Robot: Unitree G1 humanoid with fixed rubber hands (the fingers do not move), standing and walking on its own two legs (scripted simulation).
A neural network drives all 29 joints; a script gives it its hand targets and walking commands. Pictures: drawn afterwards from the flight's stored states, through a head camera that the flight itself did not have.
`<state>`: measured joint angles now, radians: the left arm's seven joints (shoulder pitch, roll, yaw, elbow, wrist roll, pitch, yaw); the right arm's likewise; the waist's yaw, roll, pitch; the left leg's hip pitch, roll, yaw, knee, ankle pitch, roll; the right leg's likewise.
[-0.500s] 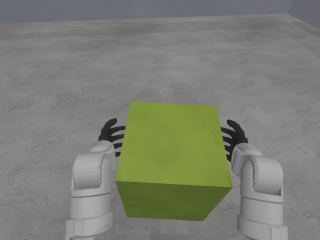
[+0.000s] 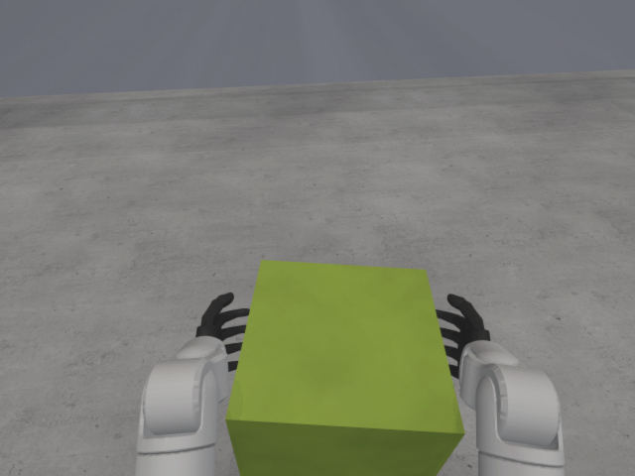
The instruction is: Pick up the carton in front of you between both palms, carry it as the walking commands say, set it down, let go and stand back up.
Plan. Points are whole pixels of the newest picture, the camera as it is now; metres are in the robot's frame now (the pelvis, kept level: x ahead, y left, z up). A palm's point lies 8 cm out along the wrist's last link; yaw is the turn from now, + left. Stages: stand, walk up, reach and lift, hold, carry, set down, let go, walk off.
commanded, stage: carry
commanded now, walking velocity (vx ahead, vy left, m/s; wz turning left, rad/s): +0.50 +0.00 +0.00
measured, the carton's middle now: (335, 388) +0.26 +0.01 +0.01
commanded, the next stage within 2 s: none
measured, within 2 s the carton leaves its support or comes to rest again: neither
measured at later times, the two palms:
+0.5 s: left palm (256, 192) +0.58 +0.15 +0.09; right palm (425, 195) +0.57 -0.14 +0.10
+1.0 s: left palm (277, 135) +0.83 +0.15 +0.08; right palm (409, 132) +0.83 -0.15 +0.09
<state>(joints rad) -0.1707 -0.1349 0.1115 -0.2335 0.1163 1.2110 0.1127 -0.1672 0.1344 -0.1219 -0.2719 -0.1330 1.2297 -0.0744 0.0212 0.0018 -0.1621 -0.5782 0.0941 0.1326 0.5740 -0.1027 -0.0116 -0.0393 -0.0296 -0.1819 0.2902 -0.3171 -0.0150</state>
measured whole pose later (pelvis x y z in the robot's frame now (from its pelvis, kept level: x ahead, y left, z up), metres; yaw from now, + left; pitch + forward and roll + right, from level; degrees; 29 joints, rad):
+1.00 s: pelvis +0.56 +0.00 -0.01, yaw -1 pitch +3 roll +1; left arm -0.17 -0.13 0.13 -0.30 0.12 1.21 0.10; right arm -0.18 0.14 -0.10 -0.31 -0.13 1.22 -0.07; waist 0.01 -0.03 -0.12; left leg -0.34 0.04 0.20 0.47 -0.17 0.03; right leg -0.17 -0.08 -0.19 0.50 -0.36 0.01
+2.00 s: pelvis +0.54 +0.00 -0.01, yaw -3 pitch +1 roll +0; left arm -0.14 -0.13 0.10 -0.14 0.16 1.10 0.08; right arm -0.14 0.13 -0.10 -0.16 -0.16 1.10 -0.05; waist 0.00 0.00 -0.12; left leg -0.35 0.08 0.21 0.51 -0.18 0.03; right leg -0.18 -0.05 -0.17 0.52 -0.36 0.00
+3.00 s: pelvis +0.53 -0.01 +0.00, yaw -5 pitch -2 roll +1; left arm -0.20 -0.14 0.17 0.14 0.25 0.73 0.04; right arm -0.22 0.14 -0.16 0.18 -0.25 0.70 0.00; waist 0.00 -0.03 0.00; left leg -0.26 0.05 0.11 0.43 -0.12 0.01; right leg -0.12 -0.02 -0.10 0.48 -0.31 -0.03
